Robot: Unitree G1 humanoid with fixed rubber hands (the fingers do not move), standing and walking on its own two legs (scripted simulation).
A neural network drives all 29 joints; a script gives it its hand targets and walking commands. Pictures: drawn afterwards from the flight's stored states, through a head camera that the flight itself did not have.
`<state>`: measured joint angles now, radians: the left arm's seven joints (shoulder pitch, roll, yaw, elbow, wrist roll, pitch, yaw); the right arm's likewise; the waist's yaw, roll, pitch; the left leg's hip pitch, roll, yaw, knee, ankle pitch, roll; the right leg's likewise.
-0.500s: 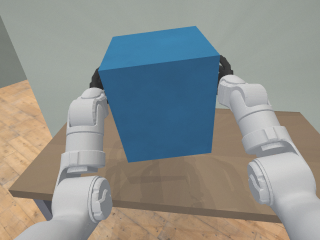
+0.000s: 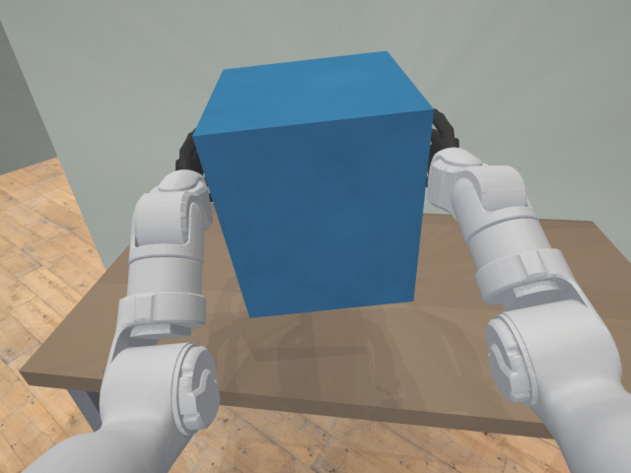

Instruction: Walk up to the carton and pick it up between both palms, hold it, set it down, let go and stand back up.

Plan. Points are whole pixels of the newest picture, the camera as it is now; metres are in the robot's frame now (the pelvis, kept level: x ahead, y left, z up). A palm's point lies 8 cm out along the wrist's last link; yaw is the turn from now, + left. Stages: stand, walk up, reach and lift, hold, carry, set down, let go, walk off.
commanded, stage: hold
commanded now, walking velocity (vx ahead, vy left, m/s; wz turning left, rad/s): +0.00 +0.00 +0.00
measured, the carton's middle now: (318, 185) +0.39 -0.01 +0.25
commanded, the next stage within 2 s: none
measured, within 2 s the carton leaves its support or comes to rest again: neither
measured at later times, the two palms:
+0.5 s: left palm (192, 186) +0.37 +0.15 +0.26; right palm (439, 166) +0.38 -0.15 +0.28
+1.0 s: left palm (192, 188) +0.37 +0.15 +0.26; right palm (438, 169) +0.38 -0.15 +0.27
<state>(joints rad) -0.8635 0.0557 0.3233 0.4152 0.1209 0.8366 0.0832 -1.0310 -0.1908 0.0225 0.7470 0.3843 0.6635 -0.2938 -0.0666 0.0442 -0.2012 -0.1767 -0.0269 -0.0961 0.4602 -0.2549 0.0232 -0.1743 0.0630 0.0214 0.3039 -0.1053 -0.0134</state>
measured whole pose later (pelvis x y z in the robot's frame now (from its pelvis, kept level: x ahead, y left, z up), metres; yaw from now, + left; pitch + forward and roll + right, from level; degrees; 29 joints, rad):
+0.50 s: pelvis +0.01 +0.00 +0.00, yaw +0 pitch -1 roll -2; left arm -0.84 0.05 0.32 0.38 0.12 0.84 0.09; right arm -1.02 -0.20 0.04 0.73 0.40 0.66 -0.30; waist -0.07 0.05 -0.20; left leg -0.18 -0.02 -0.10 0.47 -0.26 0.02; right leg -0.17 0.07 0.02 0.30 -0.11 -0.01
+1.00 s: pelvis +0.01 +0.00 +0.00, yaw +0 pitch -2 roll -2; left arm -0.84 0.04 0.33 0.38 0.13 0.86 0.08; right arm -1.01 -0.20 0.04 0.73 0.41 0.67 -0.30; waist -0.08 0.05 -0.19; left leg -0.16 -0.03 -0.10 0.46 -0.26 0.03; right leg -0.15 0.06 0.03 0.29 -0.11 -0.01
